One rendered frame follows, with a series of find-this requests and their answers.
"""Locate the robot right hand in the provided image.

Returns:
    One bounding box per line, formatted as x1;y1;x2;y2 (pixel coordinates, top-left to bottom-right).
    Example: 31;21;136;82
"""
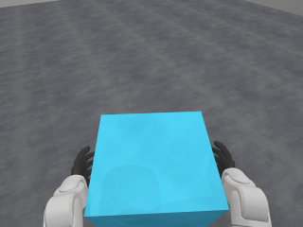
211;140;236;179

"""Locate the robot left hand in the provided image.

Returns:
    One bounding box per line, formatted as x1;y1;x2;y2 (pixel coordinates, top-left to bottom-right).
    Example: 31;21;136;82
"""
71;146;95;187

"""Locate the left robot forearm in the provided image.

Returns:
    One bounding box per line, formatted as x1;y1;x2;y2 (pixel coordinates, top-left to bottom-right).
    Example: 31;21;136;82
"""
43;174;88;227

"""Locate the right robot forearm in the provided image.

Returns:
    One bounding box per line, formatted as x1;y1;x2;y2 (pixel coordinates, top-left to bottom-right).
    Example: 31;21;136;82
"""
221;167;272;227

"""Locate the carton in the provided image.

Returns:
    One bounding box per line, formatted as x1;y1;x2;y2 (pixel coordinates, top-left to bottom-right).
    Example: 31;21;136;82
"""
84;111;230;227

